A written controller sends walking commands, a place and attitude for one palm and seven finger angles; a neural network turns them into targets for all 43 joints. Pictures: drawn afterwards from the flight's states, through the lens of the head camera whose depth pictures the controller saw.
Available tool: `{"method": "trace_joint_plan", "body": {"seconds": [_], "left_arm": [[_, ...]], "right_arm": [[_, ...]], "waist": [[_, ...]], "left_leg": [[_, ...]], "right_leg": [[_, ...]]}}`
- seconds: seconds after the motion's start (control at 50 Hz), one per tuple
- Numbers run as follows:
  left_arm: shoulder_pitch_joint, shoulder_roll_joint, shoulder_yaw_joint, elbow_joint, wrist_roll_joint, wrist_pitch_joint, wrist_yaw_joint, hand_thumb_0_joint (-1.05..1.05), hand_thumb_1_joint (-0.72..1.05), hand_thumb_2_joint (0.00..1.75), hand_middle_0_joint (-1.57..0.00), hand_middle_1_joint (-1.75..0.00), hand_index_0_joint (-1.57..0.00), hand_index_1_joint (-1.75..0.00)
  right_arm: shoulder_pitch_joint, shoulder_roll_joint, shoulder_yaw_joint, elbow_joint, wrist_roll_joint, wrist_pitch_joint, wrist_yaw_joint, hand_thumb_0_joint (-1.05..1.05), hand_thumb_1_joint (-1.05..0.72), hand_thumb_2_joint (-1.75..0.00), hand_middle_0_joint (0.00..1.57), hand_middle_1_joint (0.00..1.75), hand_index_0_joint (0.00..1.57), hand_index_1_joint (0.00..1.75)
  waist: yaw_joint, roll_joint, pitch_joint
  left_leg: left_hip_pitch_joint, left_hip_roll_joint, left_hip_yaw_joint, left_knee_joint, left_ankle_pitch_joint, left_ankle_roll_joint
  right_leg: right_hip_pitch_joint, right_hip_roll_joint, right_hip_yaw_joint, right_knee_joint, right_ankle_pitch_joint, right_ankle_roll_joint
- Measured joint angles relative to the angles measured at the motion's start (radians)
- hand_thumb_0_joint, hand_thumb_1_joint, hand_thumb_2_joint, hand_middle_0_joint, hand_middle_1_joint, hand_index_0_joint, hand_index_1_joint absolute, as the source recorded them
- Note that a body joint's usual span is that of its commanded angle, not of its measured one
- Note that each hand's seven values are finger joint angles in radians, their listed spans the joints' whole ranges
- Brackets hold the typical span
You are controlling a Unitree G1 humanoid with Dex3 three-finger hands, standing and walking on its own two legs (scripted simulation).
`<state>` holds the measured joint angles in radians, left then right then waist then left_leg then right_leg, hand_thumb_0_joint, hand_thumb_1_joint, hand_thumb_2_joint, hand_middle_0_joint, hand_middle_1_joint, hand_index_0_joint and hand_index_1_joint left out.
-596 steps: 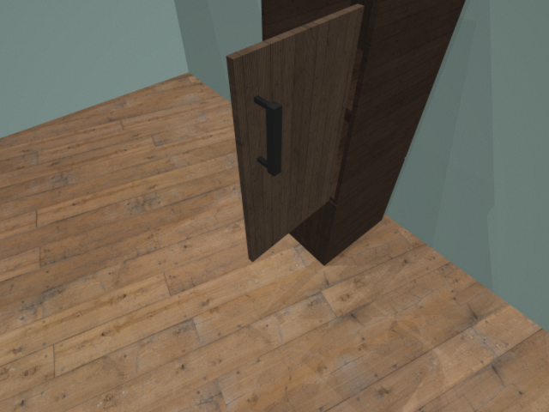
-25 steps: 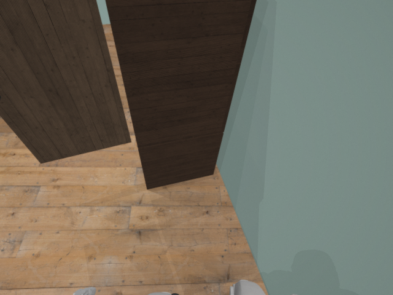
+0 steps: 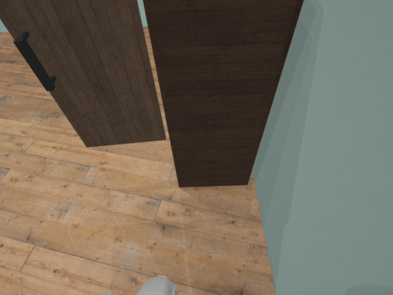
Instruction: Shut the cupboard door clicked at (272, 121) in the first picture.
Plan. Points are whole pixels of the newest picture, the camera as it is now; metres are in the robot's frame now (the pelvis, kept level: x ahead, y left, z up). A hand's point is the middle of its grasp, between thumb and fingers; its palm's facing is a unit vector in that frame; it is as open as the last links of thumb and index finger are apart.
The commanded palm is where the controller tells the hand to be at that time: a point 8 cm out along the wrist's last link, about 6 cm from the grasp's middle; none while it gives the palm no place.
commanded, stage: take the last steps up to it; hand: left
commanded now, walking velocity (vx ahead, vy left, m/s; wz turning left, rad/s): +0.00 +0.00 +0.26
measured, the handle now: (38, 62) +0.68 +0.47 +0.08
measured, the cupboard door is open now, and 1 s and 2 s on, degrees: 94 94 94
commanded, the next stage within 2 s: come to a stop and stand still in 0.92 s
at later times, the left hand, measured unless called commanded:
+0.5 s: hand out of the picture +0.08 +0.25 -0.17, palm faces +0.14 -0.97 -0.21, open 7.4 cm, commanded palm none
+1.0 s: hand out of the picture +0.13 +0.29 -0.20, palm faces +0.26 -0.95 -0.16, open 7.3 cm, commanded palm none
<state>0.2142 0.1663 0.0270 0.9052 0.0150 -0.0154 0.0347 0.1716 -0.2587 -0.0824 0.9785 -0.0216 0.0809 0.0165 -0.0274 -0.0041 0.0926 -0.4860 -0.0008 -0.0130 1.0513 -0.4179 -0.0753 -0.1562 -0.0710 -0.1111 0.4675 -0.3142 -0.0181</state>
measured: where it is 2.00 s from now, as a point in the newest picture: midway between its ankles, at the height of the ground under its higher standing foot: (182, 289)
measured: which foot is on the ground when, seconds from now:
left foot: up 0.00-0.18, down 0.20-0.60, up 0.62-0.94, down 0.96-1.00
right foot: down 0.00-0.20, up 0.22-0.58, down 0.60-0.96, up 0.98-1.00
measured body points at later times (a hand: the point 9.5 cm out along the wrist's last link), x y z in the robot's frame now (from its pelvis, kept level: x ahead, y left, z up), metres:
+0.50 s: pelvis +0.05 +0.05 +0.00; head +0.07 +0.05 +0.45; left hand +0.07 +0.30 -0.15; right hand +0.11 -0.19 -0.15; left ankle +0.00 +0.13 -0.74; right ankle +0.10 -0.09 -0.70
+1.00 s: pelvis +0.19 +0.12 -0.02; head +0.22 +0.15 +0.43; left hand +0.12 +0.34 -0.19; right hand +0.31 -0.10 -0.16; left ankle +0.24 +0.23 -0.74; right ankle +0.13 -0.06 -0.72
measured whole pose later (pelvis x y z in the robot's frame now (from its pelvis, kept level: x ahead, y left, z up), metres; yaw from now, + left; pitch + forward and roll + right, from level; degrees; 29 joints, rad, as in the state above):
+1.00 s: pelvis +0.19 +0.12 -0.02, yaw +11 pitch +0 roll -1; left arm 0.33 0.18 0.05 1.09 0.02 -0.02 0.01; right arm 0.19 -0.17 -0.04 1.00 -0.03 -0.04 0.02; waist 0.03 -0.04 0.07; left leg -0.40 0.03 0.10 0.62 -0.20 0.04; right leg -0.18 -0.15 -0.11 0.74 -0.50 0.05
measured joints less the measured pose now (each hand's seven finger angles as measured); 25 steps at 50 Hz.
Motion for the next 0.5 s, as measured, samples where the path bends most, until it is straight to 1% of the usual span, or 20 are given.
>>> {"method": "trace_joint_plan", "body": {"seconds": [0.06,0.12,0.14,0.18,0.2,0.22,0.24,0.26,0.3,0.34,0.4,0.46,0.5], "left_arm": [[0.029,0.012,0.001,0.016,0.006,-0.002,-0.002,0.00,0.92,0.89,-0.21,-0.30,-0.21,-0.30],[0.062,0.027,0.004,0.040,0.011,0.002,-0.004,0.00,0.92,0.89,-0.21,-0.30,-0.21,-0.30],[0.073,0.033,0.005,0.051,0.012,0.004,-0.005,0.00,0.92,0.89,-0.21,-0.30,-0.21,-0.30],[0.097,0.045,0.008,0.074,0.007,0.008,-0.009,0.00,0.92,0.89,-0.21,-0.30,-0.20,-0.30],[0.109,0.053,0.010,0.084,0.003,0.012,-0.013,0.00,0.91,0.89,-0.21,-0.30,-0.20,-0.30],[0.109,0.063,0.014,0.096,0.001,0.021,-0.017,0.00,0.91,0.89,-0.21,-0.30,-0.20,-0.30],[0.107,0.070,0.017,0.105,0.001,0.034,-0.019,0.00,0.91,0.89,-0.21,-0.30,-0.20,-0.30],[0.105,0.075,0.020,0.112,0.004,0.045,-0.022,0.00,0.91,0.89,-0.20,-0.30,-0.20,-0.30],[0.095,0.077,0.024,0.120,0.009,0.056,-0.030,0.00,0.91,0.89,-0.20,-0.30,-0.20,-0.30],[0.079,0.073,0.025,0.114,0.013,0.054,-0.041,0.00,0.91,0.89,-0.20,-0.30,-0.20,-0.30],[0.057,0.060,0.023,0.092,0.014,0.042,-0.050,0.00,0.91,0.89,-0.20,-0.30,-0.20,-0.30],[0.035,0.044,0.021,0.072,0.013,0.032,-0.052,0.00,0.91,0.89,-0.20,-0.30,-0.20,-0.30],[0.019,0.036,0.019,0.063,0.014,0.028,-0.053,0.00,0.91,0.89,-0.20,-0.30,-0.20,-0.30]], "right_arm": [[-0.041,0.000,0.010,0.002,0.002,-0.001,-0.001,0.01,-0.91,-0.90,0.20,0.30,0.20,0.30],[-0.086,0.007,0.020,-0.003,0.006,-0.007,-0.002,0.01,-0.91,-0.90,0.20,0.30,0.20,0.30],[-0.099,0.011,0.025,-0.007,0.006,-0.013,-0.002,0.01,-0.91,-0.90,0.20,0.30,0.20,0.30],[-0.116,0.019,0.036,-0.018,0.005,-0.030,-0.002,0.01,-0.91,-0.90,0.20,0.30,0.20,0.30],[-0.120,0.023,0.040,-0.026,0.002,-0.042,-0.001,0.01,-0.91,-0.90,0.20,0.30,0.20,0.30],[-0.124,0.034,0.042,-0.033,-0.002,-0.053,-0.001,0.01,-0.91,-0.90,0.20,0.30,0.20,0.30],[-0.122,0.042,0.048,-0.040,-0.004,-0.062,-0.001,0.01,-0.91,-0.90,0.20,0.30,0.20,0.30],[-0.115,0.050,0.053,-0.045,-0.005,-0.068,-0.002,0.01,-0.91,-0.90,0.20,0.30,0.20,0.30],[-0.087,0.063,0.060,-0.051,-0.006,-0.076,-0.009,0.00,-0.91,-0.90,0.20,0.30,0.20,0.30],[-0.053,0.071,0.064,-0.043,-0.006,-0.082,-0.014,0.00,-0.91,-0.90,0.20,0.30,0.20,0.30],[0.003,0.079,0.068,-0.019,-0.004,-0.086,-0.015,0.00,-0.91,-0.90,0.20,0.30,0.20,0.30],[0.055,0.073,0.057,0.006,-0.003,-0.088,-0.020,0.00,-0.93,-0.90,0.20,0.30,0.20,0.30],[0.089,0.067,0.053,0.023,-0.006,-0.087,-0.017,0.00,-0.93,-0.90,0.20,0.30,0.20,0.30]], "waist": [[0.025,-0.013,0.005],[0.049,-0.023,0.006],[0.055,-0.027,0.004],[0.061,-0.033,-0.004],[0.063,-0.037,-0.013],[0.066,-0.054,-0.012],[0.071,-0.062,-0.011],[0.076,-0.065,-0.015],[0.075,-0.058,-0.026],[0.074,-0.044,-0.033],[0.069,-0.024,-0.042],[0.056,-0.009,-0.047],[0.044,-0.001,-0.047]], "left_leg": [[0.055,0.011,0.017,-0.127,-0.017,0.003],[0.118,0.005,0.040,-0.260,-0.017,0.016],[0.144,0.000,0.048,-0.313,0.002,0.021],[0.209,-0.011,0.069,-0.445,0.081,0.037],[0.232,-0.016,0.074,-0.494,0.121,0.062],[0.225,-0.028,0.078,-0.479,0.122,0.089],[0.222,-0.033,0.080,-0.460,0.109,0.110],[0.226,-0.034,0.083,-0.456,0.098,0.124],[0.244,-0.034,0.076,-0.481,0.097,0.135],[0.271,-0.037,0.065,-0.525,0.115,0.135],[0.311,-0.044,0.049,-0.591,0.141,0.141],[0.344,-0.052,0.041,-0.635,0.149,0.144],[0.362,-0.055,0.039,-0.644,0.140,0.143]], "right_leg": [[0.011,-0.013,-0.024,0.010,-0.014,0.004],[0.010,-0.023,-0.042,0.040,-0.036,0.014],[0.007,-0.026,-0.047,0.054,-0.045,0.019],[-0.005,-0.033,-0.058,0.099,-0.073,0.033],[-0.025,-0.038,-0.059,0.144,-0.094,0.040],[-0.056,-0.048,-0.042,0.228,-0.139,0.044],[-0.097,-0.042,-0.015,0.334,-0.195,0.044],[-0.140,-0.033,0.009,0.434,-0.223,0.042],[-0.212,-0.019,0.032,0.568,-0.207,0.037],[-0.264,-0.020,0.044,0.618,-0.152,0.034],[-0.308,-0.029,0.053,0.582,-0.089,0.034],[-0.313,-0.036,0.055,0.471,-0.058,0.035],[-0.294,-0.033,0.049,0.377,-0.050,0.036]]}}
